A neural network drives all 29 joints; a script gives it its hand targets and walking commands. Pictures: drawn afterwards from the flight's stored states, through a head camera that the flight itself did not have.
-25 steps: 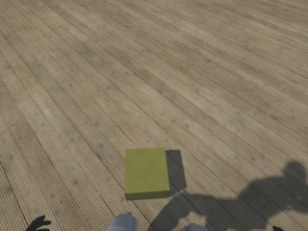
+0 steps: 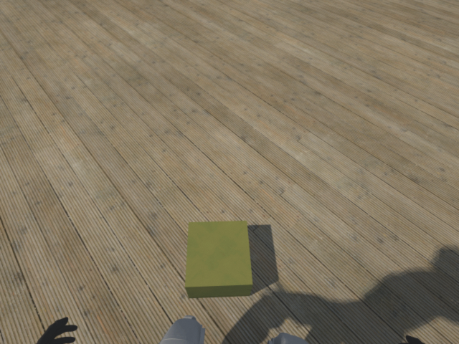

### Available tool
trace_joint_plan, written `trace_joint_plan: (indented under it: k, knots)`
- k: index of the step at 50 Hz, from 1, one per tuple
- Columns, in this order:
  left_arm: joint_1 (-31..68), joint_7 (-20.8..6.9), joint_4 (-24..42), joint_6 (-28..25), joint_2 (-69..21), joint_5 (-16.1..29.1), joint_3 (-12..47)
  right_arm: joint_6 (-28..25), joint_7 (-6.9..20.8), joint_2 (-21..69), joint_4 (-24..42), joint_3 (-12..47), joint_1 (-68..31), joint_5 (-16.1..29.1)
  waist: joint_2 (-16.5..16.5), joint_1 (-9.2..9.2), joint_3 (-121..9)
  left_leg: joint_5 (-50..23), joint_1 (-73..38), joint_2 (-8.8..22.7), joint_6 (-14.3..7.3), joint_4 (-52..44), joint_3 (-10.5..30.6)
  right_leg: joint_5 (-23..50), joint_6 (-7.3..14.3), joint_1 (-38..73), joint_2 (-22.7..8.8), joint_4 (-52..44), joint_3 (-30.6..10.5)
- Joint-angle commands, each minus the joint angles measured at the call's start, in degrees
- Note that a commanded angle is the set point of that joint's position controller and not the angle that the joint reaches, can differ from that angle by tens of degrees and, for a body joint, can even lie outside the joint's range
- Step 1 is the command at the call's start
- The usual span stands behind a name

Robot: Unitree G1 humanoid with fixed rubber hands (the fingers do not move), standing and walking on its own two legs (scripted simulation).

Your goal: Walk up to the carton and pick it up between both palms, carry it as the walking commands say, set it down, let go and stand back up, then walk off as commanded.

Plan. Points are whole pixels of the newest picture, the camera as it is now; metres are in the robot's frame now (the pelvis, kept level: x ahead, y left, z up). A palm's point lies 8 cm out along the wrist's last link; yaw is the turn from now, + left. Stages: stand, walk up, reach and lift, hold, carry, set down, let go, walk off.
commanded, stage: walk up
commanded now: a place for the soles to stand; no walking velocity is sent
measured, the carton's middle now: (218, 258) +0.51 +0.07 -0.65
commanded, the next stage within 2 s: none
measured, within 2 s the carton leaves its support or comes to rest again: neither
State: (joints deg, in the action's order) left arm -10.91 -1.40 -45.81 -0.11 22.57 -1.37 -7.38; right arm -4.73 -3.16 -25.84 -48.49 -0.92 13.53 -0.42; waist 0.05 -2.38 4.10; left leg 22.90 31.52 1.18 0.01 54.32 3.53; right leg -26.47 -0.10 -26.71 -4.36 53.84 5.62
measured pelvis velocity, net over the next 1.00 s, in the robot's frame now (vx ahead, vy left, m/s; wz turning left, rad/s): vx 0.00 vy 0.01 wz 0.04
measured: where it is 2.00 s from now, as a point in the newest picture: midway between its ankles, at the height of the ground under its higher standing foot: outside the picture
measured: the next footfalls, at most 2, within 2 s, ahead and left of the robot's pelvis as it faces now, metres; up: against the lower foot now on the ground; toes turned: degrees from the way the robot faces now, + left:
left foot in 1.96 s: +0.11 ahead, +0.21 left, +0.00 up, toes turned +4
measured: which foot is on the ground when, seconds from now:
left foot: down 0.00-1.00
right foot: down 0.00-1.00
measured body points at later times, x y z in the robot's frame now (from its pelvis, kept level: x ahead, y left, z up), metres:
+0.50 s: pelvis +0.00 +0.01 +0.00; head +0.03 +0.01 +0.45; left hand +0.09 +0.34 -0.10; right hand +0.12 -0.32 -0.09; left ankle +0.06 +0.15 -0.69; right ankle +0.02 -0.12 -0.69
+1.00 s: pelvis +0.00 +0.01 +0.00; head +0.02 +0.01 +0.45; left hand +0.09 +0.34 -0.10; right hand +0.12 -0.32 -0.09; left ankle +0.06 +0.15 -0.69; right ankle +0.02 -0.12 -0.69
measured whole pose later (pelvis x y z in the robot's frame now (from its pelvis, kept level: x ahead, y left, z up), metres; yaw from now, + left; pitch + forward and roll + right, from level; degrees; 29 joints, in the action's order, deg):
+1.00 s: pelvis +0.00 +0.01 +0.00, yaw +2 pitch +0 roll -1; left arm -11.5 -1.4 -45.8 -1.0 22.6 -1.4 -7.3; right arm -5.3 -2.4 -25.8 -48.5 -0.9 13.1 -0.4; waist 0.2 -2.3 3.1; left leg 20.1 31.4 1.1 0.8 52.2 3.3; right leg -26.4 0.1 -26.6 -4.3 53.3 5.5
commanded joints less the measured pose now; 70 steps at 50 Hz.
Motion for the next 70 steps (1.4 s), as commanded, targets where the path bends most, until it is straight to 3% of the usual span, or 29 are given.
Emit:
trace_joint_plan:
  k: [1, 3, 6, 7, 10, 13, 15, 18, 21, 25, 27, 28, 32, 35, 36, 39, 42, 45, 47, 49, 53, 55, 56, 59, 61, 63, 66, 69, 70]
  knots:
    - [2.6, 0.7, 3.2, -2.0, 17.2, -0.4, -2.1, -0.8, -0.4, -12.1, 2.2, -3.9, 1.4, -0.8, -6.7, 0.73, -5.4, 9.6, 4.8, 0.1, -3.1, 1.8, -4.2, 11.2, 14.0, 11.0, -17.3, -23.0, -21.1]
    - [4.4, 0.7, 3.6, -1.8, 14.7, 0.0, -1.0, -2.0, 0.1, -11.0, 0.2, -4.1, 5.5, -1.1, -4.0, 3.09, -7.9, -4.1, -8.4, -1.3, -4.0, -10.9, -3.8, 12.3, 8.7, 4.7, -10.3, -14.6, -10.7]
    - [4.1, 0.4, 4.8, -0.8, 10.4, 0.9, -0.5, -2.4, -0.3, -18.0, 1.4, -5.4, 5.1, -2.1, 11.3, 2.85, -9.8, -4.8, -15.7, 12.7, -14.0, -24.6, 33.3, -7.3, 1.8, -8.4, 2.0, 2.8, -6.2]
    - [3.5, 0.3, 4.1, -0.7, 12.2, 0.7, -0.9, -2.1, -0.3, -18.3, 2.0, -5.5, 3.7, -2.1, 9.3, 2.45, -9.7, -2.7, -14.0, 13.7, -16.1, -24.8, 34.6, -12.8, 1.8, -6.3, 1.9, 2.1, -7.7]
    - [-1.6, 0.2, 1.7, -1.7, 11.8, 0.1, -1.3, -1.0, -0.2, -14.7, 3.1, -4.2, -2.5, -2.0, 5.5, -1.06, -8.8, -3.7, -4.3, 7.7, -10.6, -18.6, 21.7, -3.9, 3.7, 5.1, 0.6, -10.7, -8.5]
    - [-4.2, 0.7, 1.2, -2.6, 17.9, -0.6, -2.6, -0.7, -0.1, -10.4, 3.6, -3.1, -3.8, -0.7, -8.5, -2.70, -6.8, 1.4, 12.4, -3.1, -2.8, 2.2, -3.6, -4.7, 12.4, 17.8, -15.8, -27.6, -26.8]
    - [-0.2, 0.8, 2.2, -2.6, 17.9, -0.6, -2.3, -0.8, -0.1, -12.4, 2.9, -3.8, -1.0, -1.0, -6.1, -0.69, -5.7, 11.1, 8.4, 0.5, -2.7, 3.1, -3.1, 5.0, 14.8, 13.7, -19.4, -25.9, -26.1]
    - [4.3, 0.8, 3.4, -2.1, 13.5, 0.1, -0.6, -2.4, 0.2, -11.2, 0.1, -4.0, 5.5, -1.2, -2.2, 2.97, -9.1, -11.4, -10.4, 0.0, -4.5, -11.5, 0.2, 13.5, 7.4, 3.8, -8.5, -11.8, -9.6]
    - [3.1, 0.4, 4.4, -0.9, 11.4, 0.8, -0.7, -2.4, -0.1, -17.7, 1.5, -5.1, 4.9, -1.8, 10.5, 2.68, -11.1, -9.4, -17.2, 12.9, -15.3, -22.6, 32.1, -8.9, 1.7, -7.5, 1.9, 1.8, -6.7]
    - [-2.9, 0.4, 1.6, -2.0, 12.8, -0.3, -1.4, -1.0, 0.0, -13.7, 3.2, -3.8, -3.2, -1.6, 3.9, -1.54, -9.4, -8.1, -1.9, 6.6, -9.3, -14.8, 18.5, -2.4, 4.6, 7.5, -1.4, -13.3, -10.8]
    - [-4.8, 0.7, 1.3, -2.7, 17.4, -0.8, -2.5, -0.7, 0.1, -10.0, 3.6, -2.9, -4.6, -0.5, -8.7, -3.10, -7.0, -4.1, 11.6, -3.4, -3.1, 1.7, -1.8, -5.3, 10.2, 16.9, -12.9, -26.9, -24.7]
    - [-3.3, 0.8, 1.5, -2.8, 18.1, -0.5, -2.6, -0.5, -0.2, -11.1, 3.2, -3.3, -3.6, -0.9, -8.7, -2.43, -6.0, 7.6, 12.5, -1.3, -2.4, 4.2, -4.1, -1.0, 13.6, 16.4, -18.9, -28.4, -28.4]
    - [3.9, 0.8, 3.5, -2.3, 14.2, 0.0, -0.8, -2.3, 0.3, -11.0, 0.6, -3.6, 3.8, -1.0, -3.0, 2.78, -9.0, -7.9, -8.5, -0.1, -3.8, -11.6, -2.0, 15.7, 8.7, 5.3, -9.9, -14.2, -11.4]
    - [3.0, 0.4, 4.3, -1.1, 10.9, 1.0, -0.6, -2.6, -0.1, -17.7, 1.5, -5.1, 4.3, -1.9, 9.6, 2.50, -11.6, -11.8, -16.9, 12.4, -14.2, -22.0, 31.0, -3.3, 1.5, -6.7, 1.8, 1.8, -6.2]
    - [2.7, 0.4, 3.8, -1.1, 11.7, 0.9, -0.7, -2.2, -0.2, -17.8, 1.8, -5.0, 2.5, -1.9, 8.7, 2.07, -11.0, -9.4, -15.3, 12.8, -15.6, -22.2, 31.3, -9.7, 1.8, -5.1, 2.1, -0.2, -6.9]
    - [-2.7, 0.3, 1.4, -1.9, 12.6, -0.2, -1.3, -0.8, 0.0, -14.0, 3.0, -3.8, -3.5, -1.7, 4.1, -1.53, -8.9, -3.3, -1.5, 6.9, -9.8, -16.7, 19.7, -4.8, 4.5, 7.1, -0.5, -12.5, -10.4]
    - [-3.2, 0.7, 1.3, -2.8, 18.0, -0.6, -2.5, -0.5, -0.1, -11.1, 2.9, -3.2, -3.9, -1.0, -8.5, -2.39, -5.6, 7.5, 12.1, -1.5, -2.2, 3.4, -4.0, -2.9, 13.3, 15.5, -18.3, -28.7, -28.9]
    - [3.1, 0.8, 2.8, -2.6, 16.6, -0.3, -1.5, -1.6, 0.3, -11.1, 1.5, -3.4, 1.7, -0.8, -5.6, 1.90, -7.2, 2.4, -1.0, 0.4, -3.2, -7.3, -4.0, 11.8, 12.0, 9.1, -14.1, -19.8, -17.4]
    - [3.9, 0.6, 3.8, -2.1, 11.9, 0.2, -0.1, -2.5, 0.3, -12.8, -0.3, -4.5, 6.0, -1.5, 2.2, 3.52, -10.6, -13.0, -15.9, 3.0, -5.8, -14.7, 7.1, 10.8, 5.3, -1.9, -5.2, -6.7, -7.4]
    - [2.8, 0.4, 4.2, -1.0, 10.9, 0.8, -0.5, -2.4, 0.0, -18.0, 1.5, -5.2, 4.5, -2.1, 11.0, 2.69, -10.6, -6.2, -17.0, 13.0, -14.5, -24.2, 32.4, -7.3, 1.7, -8.4, 2.3, 2.1, -6.4]
    - [-4.0, 0.2, 1.0, -2.0, 12.7, -0.3, -1.5, -0.7, 0.1, -13.9, 3.2, -3.8, -4.0, -1.7, 3.0, -2.02, -8.2, -2.1, 0.1, 6.7, -9.4, -16.6, 18.8, -4.8, 4.7, 7.9, -0.8, -13.8, -10.9]
    - [-5.4, 0.6, 0.9, -2.8, 17.6, -0.8, -2.4, -0.6, 0.2, -9.8, 3.5, -2.8, -5.3, -0.6, -9.4, -2.94, -6.1, 0.1, 12.2, -3.7, -2.7, 0.9, -2.5, -7.1, 10.5, 16.3, -13.2, -28.3, -26.2]
    - [-3.4, 0.6, 1.5, -2.9, 18.3, -0.7, -2.7, -0.6, -0.1, -11.4, 3.1, -3.3, -4.0, -1.0, -7.5, -2.25, -5.7, 7.8, 11.8, -1.1, -2.0, 4.1, -3.6, -2.7, 13.8, 15.0, -18.5, -28.9, -29.3]
    - [2.7, 0.7, 2.8, -2.5, 16.5, -0.3, -1.5, -1.6, 0.5, -11.3, 1.2, -3.5, 2.0, -0.9, -5.1, 1.83, -7.0, 1.7, -2.5, 0.3, -3.2, -7.9, -4.1, 9.2, 11.5, 7.6, -13.4, -19.9, -17.1]
    - [4.0, 0.5, 3.8, -2.0, 12.0, 0.1, 0.0, -2.4, 0.3, -12.6, -0.5, -4.6, 6.5, -1.5, 2.5, 4.14, -9.9, -11.4, -16.6, 2.7, -5.8, -14.6, 6.5, 8.8, 5.3, -3.5, -5.2, -7.1, -7.8]
    - [2.3, 0.4, 3.9, -1.0, 11.1, 0.7, -0.6, -2.3, 0.0, -18.0, 1.6, -5.2, 4.2, -2.0, 11.0, 2.81, -10.0, -4.1, -16.4, 13.6, -14.7, -25.0, 33.2, -8.2, 1.6, -8.6, 2.4, 2.1, -6.4]
    - [-1.9, 0.1, 1.6, -1.6, 11.7, 0.2, -1.1, -1.0, -0.1, -15.5, 2.6, -4.3, -2.2, -2.0, 6.1, -0.56, -8.1, 0.6, -5.5, 9.5, -12.3, -21.7, 25.1, -6.7, 3.0, 2.7, 2.0, -8.4, -7.3]
    - [-5.9, 0.6, 1.0, -2.8, 18.0, -0.9, -2.5, -0.4, 0.2, -10.0, 3.4, -2.9, -5.5, -0.5, -9.3, -2.96, -5.0, 2.6, 13.5, -3.6, -2.4, 1.1, -2.6, -9.3, 10.3, 15.9, -13.9, -29.6, -28.3]
    - [-3.7, 0.7, 1.4, -2.9, 18.9, -0.7, -2.7, -0.4, 0.0, -11.5, 3.1, -3.4, -4.2, -1.0, -7.2, -2.33, -4.6, 7.9, 12.2, -1.0, -2.0, 4.5, -3.0, -6.1, 13.4, 14.0, -19.0, -30.4, -30.8]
